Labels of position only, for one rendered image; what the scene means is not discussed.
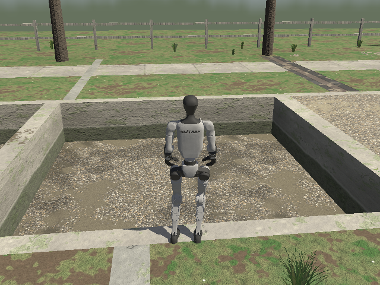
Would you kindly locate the left robot forearm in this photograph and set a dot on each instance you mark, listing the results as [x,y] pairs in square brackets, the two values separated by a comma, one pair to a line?
[167,156]

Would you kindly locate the left robot hand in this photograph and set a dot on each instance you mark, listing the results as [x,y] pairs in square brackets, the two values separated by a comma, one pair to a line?
[169,163]

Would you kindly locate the right robot forearm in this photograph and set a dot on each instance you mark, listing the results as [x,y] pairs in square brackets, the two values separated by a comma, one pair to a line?
[212,155]

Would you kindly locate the humanoid robot head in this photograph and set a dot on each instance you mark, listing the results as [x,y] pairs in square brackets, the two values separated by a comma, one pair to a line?
[190,103]

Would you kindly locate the right robot upper arm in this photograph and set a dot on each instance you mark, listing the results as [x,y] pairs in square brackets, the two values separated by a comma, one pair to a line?
[209,127]

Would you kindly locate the right robot hand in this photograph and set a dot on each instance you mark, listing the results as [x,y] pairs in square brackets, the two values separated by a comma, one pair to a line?
[210,163]

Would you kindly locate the left robot upper arm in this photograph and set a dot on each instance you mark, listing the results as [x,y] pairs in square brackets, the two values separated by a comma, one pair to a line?
[171,127]

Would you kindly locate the robot left shin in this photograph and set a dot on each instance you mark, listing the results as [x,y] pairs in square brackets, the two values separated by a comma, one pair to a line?
[175,213]

